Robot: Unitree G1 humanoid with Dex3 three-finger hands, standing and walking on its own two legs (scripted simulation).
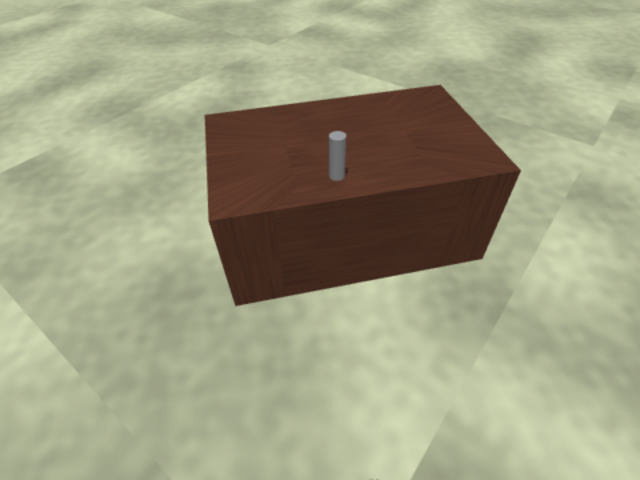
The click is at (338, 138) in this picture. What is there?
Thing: slim round
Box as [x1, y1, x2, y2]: [329, 131, 345, 180]
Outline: 334,131 329,134 329,177 334,180 339,180 344,176 345,134 341,131
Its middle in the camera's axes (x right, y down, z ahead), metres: +0.06 -0.26 +1.24
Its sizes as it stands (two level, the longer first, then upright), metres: 0.052 0.052 0.151
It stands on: a support 0.45 m high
